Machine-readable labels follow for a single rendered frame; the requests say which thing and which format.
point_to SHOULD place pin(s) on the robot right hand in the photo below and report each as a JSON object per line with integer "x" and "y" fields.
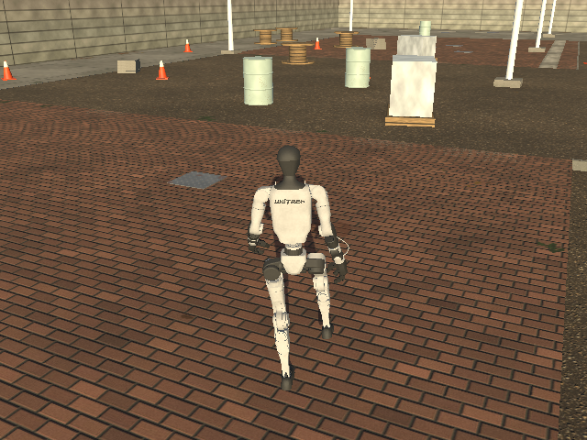
{"x": 341, "y": 269}

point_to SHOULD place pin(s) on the left robot foot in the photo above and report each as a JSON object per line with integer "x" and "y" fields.
{"x": 287, "y": 383}

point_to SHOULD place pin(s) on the robot left upper arm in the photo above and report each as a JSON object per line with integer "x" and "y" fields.
{"x": 258, "y": 207}

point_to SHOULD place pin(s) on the left robot forearm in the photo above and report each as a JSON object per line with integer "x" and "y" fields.
{"x": 252, "y": 239}

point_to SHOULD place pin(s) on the robot left hand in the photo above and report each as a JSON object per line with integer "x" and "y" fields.
{"x": 261, "y": 243}

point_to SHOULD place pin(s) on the right robot forearm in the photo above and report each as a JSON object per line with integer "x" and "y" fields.
{"x": 334, "y": 247}

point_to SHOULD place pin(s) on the robot left shin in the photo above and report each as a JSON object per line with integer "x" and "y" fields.
{"x": 282, "y": 342}

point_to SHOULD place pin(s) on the robot right upper arm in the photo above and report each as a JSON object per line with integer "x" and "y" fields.
{"x": 319, "y": 193}

